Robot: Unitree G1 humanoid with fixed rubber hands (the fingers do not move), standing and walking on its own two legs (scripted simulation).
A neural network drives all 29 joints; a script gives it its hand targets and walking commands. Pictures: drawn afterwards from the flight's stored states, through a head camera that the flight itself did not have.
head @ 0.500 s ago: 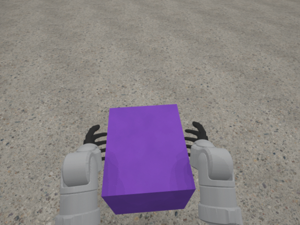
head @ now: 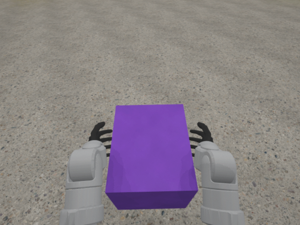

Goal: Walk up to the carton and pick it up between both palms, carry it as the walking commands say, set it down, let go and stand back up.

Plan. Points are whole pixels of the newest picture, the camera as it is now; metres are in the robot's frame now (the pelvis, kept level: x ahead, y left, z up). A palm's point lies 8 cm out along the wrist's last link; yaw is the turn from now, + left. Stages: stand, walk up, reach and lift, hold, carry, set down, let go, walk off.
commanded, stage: carry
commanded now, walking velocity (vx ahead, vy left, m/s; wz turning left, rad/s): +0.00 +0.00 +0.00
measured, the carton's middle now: (150, 156) +0.33 -0.01 +0.01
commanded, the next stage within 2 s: none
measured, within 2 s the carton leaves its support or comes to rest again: neither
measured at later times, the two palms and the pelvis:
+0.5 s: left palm (78, 171) +0.24 +0.15 +0.11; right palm (201, 165) +0.24 -0.12 +0.11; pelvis -0.05 +0.02 +0.01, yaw +1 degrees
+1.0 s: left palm (72, 180) +0.23 +0.17 +0.09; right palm (194, 178) +0.23 -0.11 +0.08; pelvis -0.06 +0.03 +0.01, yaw +2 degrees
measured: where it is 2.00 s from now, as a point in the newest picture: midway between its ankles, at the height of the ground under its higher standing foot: outside the picture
